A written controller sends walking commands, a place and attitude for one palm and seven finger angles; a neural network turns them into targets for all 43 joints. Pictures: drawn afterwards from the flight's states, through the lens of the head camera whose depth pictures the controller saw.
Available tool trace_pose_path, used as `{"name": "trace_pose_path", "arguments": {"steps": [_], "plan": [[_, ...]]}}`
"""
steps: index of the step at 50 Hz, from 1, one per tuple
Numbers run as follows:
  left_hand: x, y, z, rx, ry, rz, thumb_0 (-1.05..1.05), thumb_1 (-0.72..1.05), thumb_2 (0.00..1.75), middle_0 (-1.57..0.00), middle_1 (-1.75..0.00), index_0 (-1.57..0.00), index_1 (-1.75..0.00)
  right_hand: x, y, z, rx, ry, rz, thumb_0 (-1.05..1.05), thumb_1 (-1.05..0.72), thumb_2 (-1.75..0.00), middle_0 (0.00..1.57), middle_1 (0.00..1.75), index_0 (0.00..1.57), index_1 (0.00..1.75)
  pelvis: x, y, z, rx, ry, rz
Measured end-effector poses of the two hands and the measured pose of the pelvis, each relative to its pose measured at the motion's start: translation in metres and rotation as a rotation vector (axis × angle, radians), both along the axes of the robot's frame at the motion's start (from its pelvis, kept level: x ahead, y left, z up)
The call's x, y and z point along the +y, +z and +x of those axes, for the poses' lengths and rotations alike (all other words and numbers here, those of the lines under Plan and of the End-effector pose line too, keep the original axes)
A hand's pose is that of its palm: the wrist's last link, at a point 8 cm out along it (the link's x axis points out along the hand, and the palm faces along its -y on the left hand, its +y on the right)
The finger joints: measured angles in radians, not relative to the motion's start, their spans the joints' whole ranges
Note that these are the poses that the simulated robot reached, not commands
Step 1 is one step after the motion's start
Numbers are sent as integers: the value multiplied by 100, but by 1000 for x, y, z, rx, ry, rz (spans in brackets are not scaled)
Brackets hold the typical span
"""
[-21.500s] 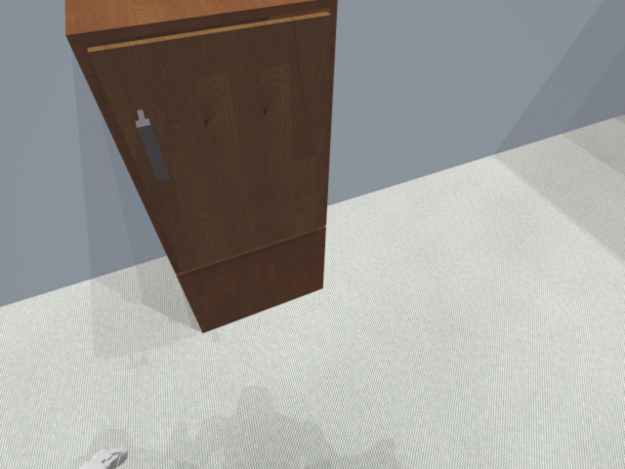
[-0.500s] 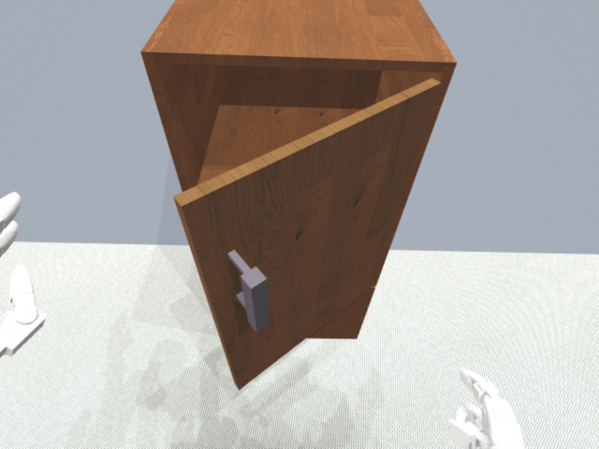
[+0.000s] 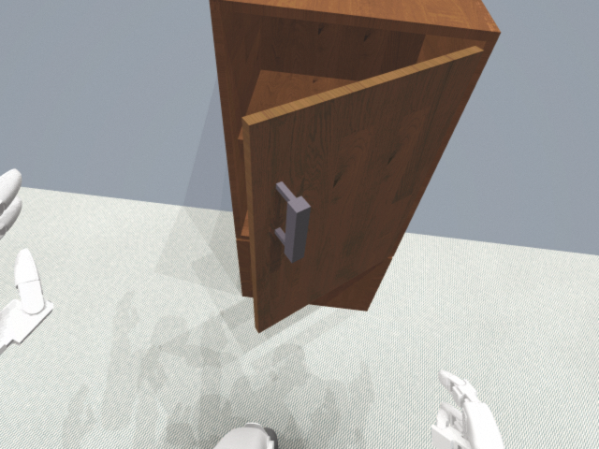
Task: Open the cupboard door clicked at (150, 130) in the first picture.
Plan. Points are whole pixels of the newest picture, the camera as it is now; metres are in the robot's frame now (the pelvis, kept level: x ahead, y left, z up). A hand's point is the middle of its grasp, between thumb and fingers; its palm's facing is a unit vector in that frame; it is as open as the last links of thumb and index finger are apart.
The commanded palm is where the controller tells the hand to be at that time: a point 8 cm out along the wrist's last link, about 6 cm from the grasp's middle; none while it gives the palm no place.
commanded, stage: step back with the hand held close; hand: left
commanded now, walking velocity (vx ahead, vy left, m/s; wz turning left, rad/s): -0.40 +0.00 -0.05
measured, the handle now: (288, 222) +0.42 +0.05 +0.05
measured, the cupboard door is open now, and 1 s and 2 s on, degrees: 39 39 39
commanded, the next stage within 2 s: stop stepping back and stand still in 0.16 s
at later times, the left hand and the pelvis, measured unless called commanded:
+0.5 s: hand out of the picture +0.10 +0.25 +0.19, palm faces +0.29 -0.83 -0.48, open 7.5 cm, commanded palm +0.03 +0.31 +0.19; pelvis -0.13 +0.02 +0.00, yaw -4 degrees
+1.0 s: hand out of the picture +0.03 +0.20 +0.19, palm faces +0.23 -0.76 -0.61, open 7.5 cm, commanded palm -0.01 +0.27 +0.19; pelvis -0.19 -0.01 -0.01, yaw -8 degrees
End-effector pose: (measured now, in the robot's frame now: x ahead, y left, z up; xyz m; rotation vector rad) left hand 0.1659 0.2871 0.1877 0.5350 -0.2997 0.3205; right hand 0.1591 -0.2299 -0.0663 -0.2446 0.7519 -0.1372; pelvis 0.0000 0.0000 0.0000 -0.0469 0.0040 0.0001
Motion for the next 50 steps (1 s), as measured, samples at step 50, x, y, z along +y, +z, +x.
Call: {"name": "trace_pose_path", "arguments": {"steps": [50], "plan": [[-44,28,-170,-11,-190,205,2,88,90,-22,-30,-21,-30,-35,-24,-262,23,-197,24,1,-90,-90,20,30,20,30,-9,-6,-188,-27,-134,66]]}}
